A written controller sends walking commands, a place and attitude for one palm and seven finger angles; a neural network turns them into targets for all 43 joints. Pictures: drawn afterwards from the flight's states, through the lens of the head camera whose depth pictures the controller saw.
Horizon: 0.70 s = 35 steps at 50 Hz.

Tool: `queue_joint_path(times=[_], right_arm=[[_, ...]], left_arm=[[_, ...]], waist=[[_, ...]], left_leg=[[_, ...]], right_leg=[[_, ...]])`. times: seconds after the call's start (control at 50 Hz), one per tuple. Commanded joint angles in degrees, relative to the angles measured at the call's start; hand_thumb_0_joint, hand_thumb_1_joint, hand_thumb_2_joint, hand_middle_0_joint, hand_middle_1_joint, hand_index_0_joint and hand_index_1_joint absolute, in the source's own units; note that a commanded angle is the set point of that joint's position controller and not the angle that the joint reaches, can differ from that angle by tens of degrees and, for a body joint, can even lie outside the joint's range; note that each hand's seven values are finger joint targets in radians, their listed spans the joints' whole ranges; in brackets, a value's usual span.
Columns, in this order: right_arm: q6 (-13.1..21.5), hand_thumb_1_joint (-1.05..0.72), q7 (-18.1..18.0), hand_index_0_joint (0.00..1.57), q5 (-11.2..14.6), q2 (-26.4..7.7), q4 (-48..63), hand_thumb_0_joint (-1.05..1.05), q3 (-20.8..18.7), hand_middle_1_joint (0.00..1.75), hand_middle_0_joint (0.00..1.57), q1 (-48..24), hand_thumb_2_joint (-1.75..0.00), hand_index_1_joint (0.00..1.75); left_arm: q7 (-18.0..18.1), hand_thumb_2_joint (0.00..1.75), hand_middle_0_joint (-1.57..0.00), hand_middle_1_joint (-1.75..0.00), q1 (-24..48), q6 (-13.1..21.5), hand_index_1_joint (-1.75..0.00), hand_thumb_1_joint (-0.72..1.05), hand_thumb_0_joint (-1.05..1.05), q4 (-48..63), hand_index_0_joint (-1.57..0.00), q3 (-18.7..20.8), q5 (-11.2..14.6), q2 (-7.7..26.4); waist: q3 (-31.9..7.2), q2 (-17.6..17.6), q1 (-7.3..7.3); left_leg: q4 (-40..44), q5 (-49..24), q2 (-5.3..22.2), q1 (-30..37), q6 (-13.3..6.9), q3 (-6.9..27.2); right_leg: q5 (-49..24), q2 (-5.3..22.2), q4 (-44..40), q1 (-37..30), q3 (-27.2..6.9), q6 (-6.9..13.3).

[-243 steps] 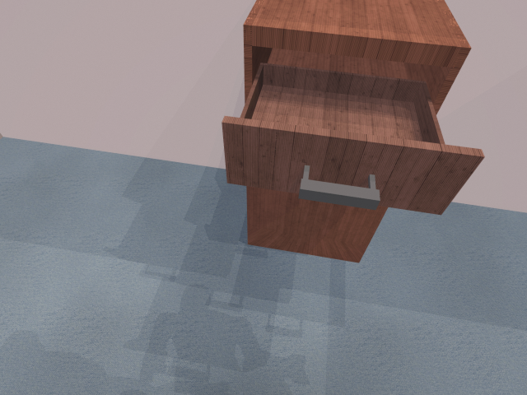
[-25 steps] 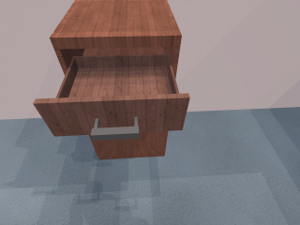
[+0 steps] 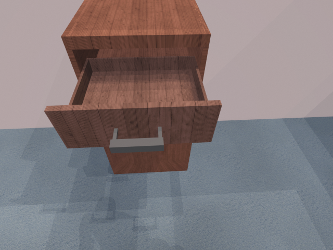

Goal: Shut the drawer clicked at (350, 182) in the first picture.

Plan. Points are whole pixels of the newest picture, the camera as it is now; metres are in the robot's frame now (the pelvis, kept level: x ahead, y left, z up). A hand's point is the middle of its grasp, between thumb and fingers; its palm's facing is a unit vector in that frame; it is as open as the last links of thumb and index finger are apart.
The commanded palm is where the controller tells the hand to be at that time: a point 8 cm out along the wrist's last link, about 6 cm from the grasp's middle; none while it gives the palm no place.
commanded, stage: look again from close up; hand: left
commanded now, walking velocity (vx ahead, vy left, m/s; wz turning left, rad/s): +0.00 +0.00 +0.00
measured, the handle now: (137, 138) +0.39 +0.11 +0.04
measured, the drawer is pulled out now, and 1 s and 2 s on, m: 0.30 0.30 0.30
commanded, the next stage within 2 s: shuffle to correct the standing spot in 0.28 s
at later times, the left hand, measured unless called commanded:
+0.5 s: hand out of the picture +0.01 +0.19 -0.17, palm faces -0.01 -0.98 -0.20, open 7.4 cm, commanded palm none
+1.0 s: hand out of the picture +0.00 +0.12 -0.18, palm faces +0.11 -0.99 -0.12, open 7.4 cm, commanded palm none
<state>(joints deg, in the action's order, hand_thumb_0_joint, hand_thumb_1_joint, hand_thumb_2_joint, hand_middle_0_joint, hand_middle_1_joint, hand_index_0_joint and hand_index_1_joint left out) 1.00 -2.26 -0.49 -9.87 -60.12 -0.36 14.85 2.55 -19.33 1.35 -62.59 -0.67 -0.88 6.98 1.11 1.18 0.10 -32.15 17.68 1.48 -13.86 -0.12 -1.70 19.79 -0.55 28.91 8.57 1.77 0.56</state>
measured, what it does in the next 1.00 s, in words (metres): lifts its right foot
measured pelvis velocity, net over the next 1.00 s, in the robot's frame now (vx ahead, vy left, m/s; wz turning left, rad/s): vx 0.07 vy -0.03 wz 0.10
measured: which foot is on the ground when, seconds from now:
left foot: down 0.00-1.00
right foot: down 0.00-0.90, up 0.92-1.00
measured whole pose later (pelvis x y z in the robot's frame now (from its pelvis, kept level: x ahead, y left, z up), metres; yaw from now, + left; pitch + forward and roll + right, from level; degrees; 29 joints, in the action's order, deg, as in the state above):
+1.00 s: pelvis +0.07 -0.03 +0.00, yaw +6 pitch -1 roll +0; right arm 2.0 -2.6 -1.6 -7.9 -59.3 -0.5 13.6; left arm 1.3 -21.3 -2.2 -63.7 -0.2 -1.3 8.5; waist 4.1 -2.8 -0.2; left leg -33.6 20.2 2.1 -12.8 -1.6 -5.3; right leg 29.5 -0.1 67.4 21.6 4.2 1.8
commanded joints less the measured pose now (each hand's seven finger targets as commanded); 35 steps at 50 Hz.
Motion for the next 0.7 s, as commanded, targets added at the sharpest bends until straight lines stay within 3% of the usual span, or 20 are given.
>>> queue_joint_path(times=[0.0, 0.04, 0.1, 0.14, 0.2, 0.36, 0.38, 0.48, 0.56, 0.6, 0.64, 0.68], right_arm=[[0.87, -0.9, 0.41, 0.2, -0.14, -4.64, 2.09, 0.0, -0.12, 0.3, 0.2, 3.28, -0.9, 0.3], [0.91, -0.9, 0.5, 0.2, -0.28, -5.06, 2.17, 0.0, -0.09, 0.3, 0.2, 3.13, -0.9, 0.3], [0.93, -0.9, 0.6, 0.2, -0.28, -5.73, 1.93, 0.0, 0.04, 0.3, 0.2, 3.18, -0.9, 0.3], [1.12, -0.9, 0.59, 0.2, -0.36, -6.01, 1.66, 0.0, 0.05, 0.3, 0.2, 3.04, -0.9, 0.3], [1.0, -0.9, 0.7, 0.2, -0.27, -6.26, 1.31, 0.0, 0.16, 0.3, 0.2, 2.77, -0.9, 0.3], [1.09, -0.9, 0.67, 0.2, -0.07, -6.13, 0.17, 0.0, 0.14, 0.3, 0.2, 3.04, -0.9, 0.3], [0.96, -0.9, 0.71, 0.2, -0.14, -5.85, -0.3, 0.0, 0.27, 0.3, 0.2, 3.33, -0.9, 0.3], [0.16, -0.9, 0.78, 0.2, -0.51, -7.22, -0.72, 0.0, -0.85, 0.3, 0.2, 4.14, -0.9, 0.3], [-0.18, -0.9, 0.49, 0.2, -0.68, -7.29, -0.54, 0.0, -1.46, 0.3, 0.2, 4.81, -0.9, 0.3], [-0.12, -0.9, 0.46, 0.2, -0.66, -6.39, -0.19, 0.0, -1.48, 0.3, 0.2, 4.12, -0.9, 0.3], [0.05, -0.9, 0.42, 0.2, -0.61, -5.11, 0.16, 0.0, -1.39, 0.3, 0.2, 3.49, -0.9, 0.3], [0.3, -0.9, 0.43, 0.2, -0.61, -2.65, 1.06, 0.0, -0.8, 0.3, 0.2, 2.43, -0.9, 0.3]], left_arm=[[0.31, 0.9, -0.2, -0.3, -2.49, 0.04, -0.3, 0.9, 0.0, 2.9, -0.2, 1.19, 0.07, 6.46], [0.17, 0.9, -0.2, -0.3, -1.7, -0.25, -0.3, 0.9, 0.0, 3.36, -0.2, 1.15, 0.09, 6.75], [0.09, 0.9, -0.2, -0.3, -0.68, -0.5, -0.3, 0.9, 0.0, 3.88, -0.2, 1.24, 0.2, 7.72], [0.0, 0.9, -0.2, -0.3, -0.33, -0.67, -0.3, 0.9, 0.0, 4.11, -0.2, 1.26, 0.24, 8.02], [-0.07, 0.9, -0.2, -0.3, 0.41, -0.73, -0.3, 0.9, 0.0, 4.13, -0.2, 1.22, 0.32, 8.76], [-0.14, 0.9, -0.2, -0.3, 0.78, -0.78, -0.3, 0.9, 0.0, 3.63, -0.2, 1.19, 0.36, 9.07], [-0.19, 0.9, -0.2, -0.3, 0.52, -0.81, -0.3, 0.9, 0.0, 3.06, -0.2, 1.15, 0.35, 8.72], [-0.73, 0.9, -0.2, -0.3, -0.27, -1.32, -0.3, 0.9, 0.0, 2.57, -0.2, 1.08, -0.48, 7.54], [-1.04, 0.9, -0.2, -0.3, -1.8, -1.3, -0.3, 0.9, 0.0, 2.31, -0.2, 1.19, -0.79, 7.24], [-1.06, 0.9, -0.2, -0.3, -4.2, -0.95, -0.3, 0.9, 0.0, 1.52, -0.2, 1.32, -0.65, 7.14], [-1.01, 0.9, -0.2, -0.3, -5.74, -0.7, -0.3, 0.9, 0.0, 1.08, -0.2, 1.65, -0.5, 7.66], [-0.57, 0.9, -0.2, -0.3, -8.34, -0.45, -0.3, 0.9, 0.0, 0.21, -0.2, 2.33, -0.4, 9.44]], waist=[[3.85, -0.73, -0.06], [5.28, -1.09, -0.24], [4.51, -1.58, -0.39], [3.64, 0.12, -0.7], [2.67, -1.51, -0.69], [1.21, -0.97, -0.61], [1.05, -1.39, -0.38], [4.43, 2.1, 0.23], [6.52, 3.76, 0.08], [5.34, 2.61, -0.59], [4.45, -1.82, -1.0], [2.76, -10.79, -1.57]], left_leg=[[7.28, -14.19, 4.41, -0.02, -2.41, 5.32], [8.47, -13.12, 4.29, -0.63, -2.7, 5.92], [9.62, -13.04, 4.2, 0.12, -2.81, 5.93], [10.25, -14.49, 4.34, 0.83, -2.98, 6.17], [10.4, -14.31, 4.03, 1.82, -2.83, 5.69], [10.81, -16.21, 4.0, 3.96, -2.76, 5.21], [11.03, -13.43, 4.09, 4.19, -2.78, 5.28], [15.81, 2.74, 7.26, 1.83, -5.41, 11.58], [15.62, 3.81, 8.37, -0.36, -7.35, 15.05], [12.03, -0.23, 6.88, -1.73, -6.79, 12.4], [5.66, -5.43, 3.79, -4.42, -5.32, 7.4], [-4.37, -5.36, -0.87, -9.65, -3.1, 0.05]], right_leg=[[-9.17, 4.58, -4.07, 3.49, -4.11, 1.99], [-7.44, 4.39, -4.11, 3.88, -4.02, 1.8], [-7.36, 4.71, -4.09, 3.23, -3.98, 1.42], [-7.45, 4.8, -3.83, 2.5, -3.58, 1.23], [-8.37, 5.43, -4.36, 2.02, -3.77, 1.0], [-9.83, 5.93, -5.12, 1.44, -3.77, 0.62], [-7.64, 5.68, -4.98, 1.35, -3.29, 0.58], [2.87, 3.36, -0.29, 5.74, 1.43, 0.55], [3.64, 3.04, 1.04, 7.66, 2.35, 1.01], [1.31, 4.18, -1.64, 4.74, 1.25, 1.49], [-1.5, 5.98, -4.5, 1.02, -0.97, 2.32], [-10.67, 10.94, -7.74, -5.2, -6.35, 4.95]])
